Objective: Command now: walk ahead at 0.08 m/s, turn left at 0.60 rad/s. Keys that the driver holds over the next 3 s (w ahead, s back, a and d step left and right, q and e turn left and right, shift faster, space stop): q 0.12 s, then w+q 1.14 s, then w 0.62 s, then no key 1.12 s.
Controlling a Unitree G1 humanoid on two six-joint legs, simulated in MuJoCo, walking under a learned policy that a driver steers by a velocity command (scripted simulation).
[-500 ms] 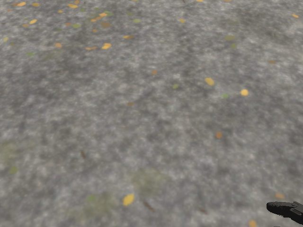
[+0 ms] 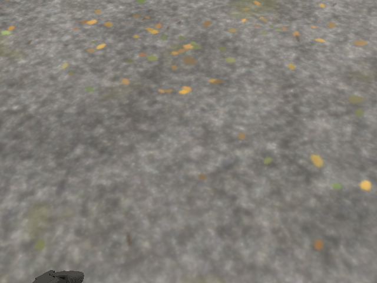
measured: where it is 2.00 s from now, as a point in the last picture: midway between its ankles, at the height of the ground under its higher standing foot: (50, 216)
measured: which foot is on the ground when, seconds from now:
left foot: up 0.00-0.36, down 0.38-0.82, up 0.84-1.00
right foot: down 0.00-0.36, up 0.38-0.78, down 0.80-1.00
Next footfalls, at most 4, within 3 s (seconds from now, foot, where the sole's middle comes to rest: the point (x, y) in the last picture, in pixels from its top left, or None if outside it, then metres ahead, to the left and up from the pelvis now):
0.38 left None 0.04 0.13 -0.76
0.80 right None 0.42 0.03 -0.76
1.28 left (68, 279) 0.49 0.43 -0.76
1.82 right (59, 179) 0.90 0.53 -0.76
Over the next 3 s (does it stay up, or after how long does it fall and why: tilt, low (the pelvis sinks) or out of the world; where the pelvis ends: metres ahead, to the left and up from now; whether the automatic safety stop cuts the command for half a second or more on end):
stays up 0.84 0.64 0.01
